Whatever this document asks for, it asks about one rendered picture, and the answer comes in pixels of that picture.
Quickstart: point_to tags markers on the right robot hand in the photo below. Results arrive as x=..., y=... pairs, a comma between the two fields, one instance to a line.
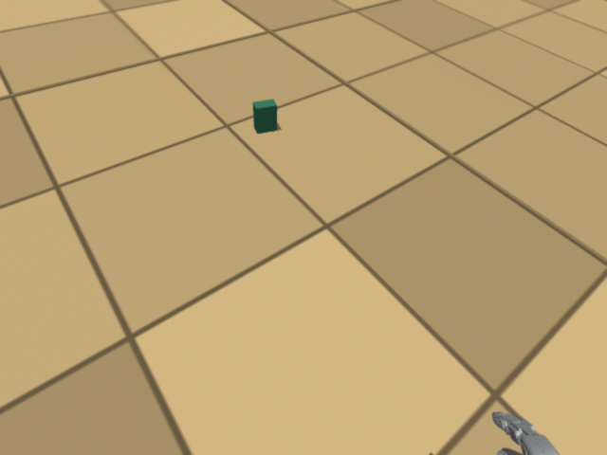
x=523, y=434

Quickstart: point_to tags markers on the carton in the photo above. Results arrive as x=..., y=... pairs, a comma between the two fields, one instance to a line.
x=265, y=116

